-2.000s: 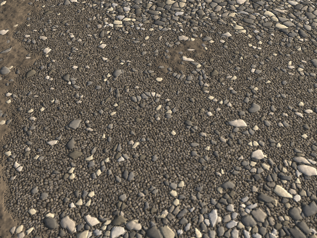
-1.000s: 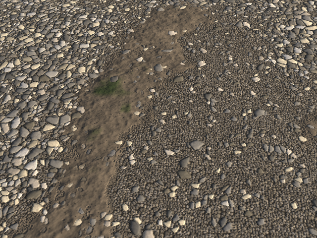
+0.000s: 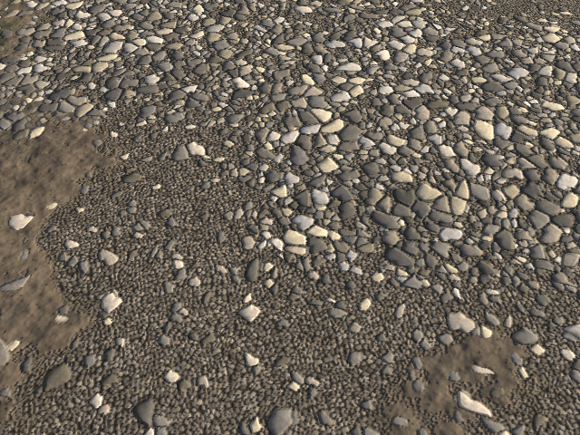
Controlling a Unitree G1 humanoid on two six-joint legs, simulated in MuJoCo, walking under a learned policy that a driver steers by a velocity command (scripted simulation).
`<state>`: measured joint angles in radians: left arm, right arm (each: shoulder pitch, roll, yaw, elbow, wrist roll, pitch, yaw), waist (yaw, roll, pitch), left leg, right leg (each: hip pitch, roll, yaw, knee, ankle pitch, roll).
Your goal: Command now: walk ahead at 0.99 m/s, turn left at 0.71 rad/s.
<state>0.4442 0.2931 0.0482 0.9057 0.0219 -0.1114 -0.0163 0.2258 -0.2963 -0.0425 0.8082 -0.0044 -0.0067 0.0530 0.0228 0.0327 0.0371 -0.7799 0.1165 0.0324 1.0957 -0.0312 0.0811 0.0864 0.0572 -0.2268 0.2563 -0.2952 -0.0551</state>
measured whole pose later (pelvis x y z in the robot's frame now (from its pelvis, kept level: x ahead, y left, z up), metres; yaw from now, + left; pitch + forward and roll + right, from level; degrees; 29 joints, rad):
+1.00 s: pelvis +0.87 +0.25 -0.02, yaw +29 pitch +3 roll -1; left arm 0.61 0.28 0.05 0.91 -0.01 -0.08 -0.03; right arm -0.07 -0.26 0.04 0.58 -0.07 -0.09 0.03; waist 0.14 0.01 -0.01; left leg -0.50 0.02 0.00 0.60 -0.16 0.05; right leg -0.05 0.02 0.11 0.66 -0.48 -0.04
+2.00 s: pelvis +1.77 +0.47 +0.00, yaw -2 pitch +0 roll +1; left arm 0.18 0.30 0.01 0.72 0.07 -0.08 -0.02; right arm 0.43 -0.31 -0.06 0.83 -0.01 -0.05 0.02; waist -0.04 -0.02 0.02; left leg -0.25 -0.13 -0.04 0.46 -0.20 0.09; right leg -0.43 0.02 0.05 1.20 -0.30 -0.04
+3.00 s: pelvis +2.18 +0.51 +0.00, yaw +19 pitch +1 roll +2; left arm 0.23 0.29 0.07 0.78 -0.02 0.07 0.00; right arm 0.05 -0.24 -0.05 0.69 -0.01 0.03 -0.05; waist 0.04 0.00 0.05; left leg -0.31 0.09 0.22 0.52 -0.22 0.00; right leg -0.41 -0.09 -0.08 0.84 -0.39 0.05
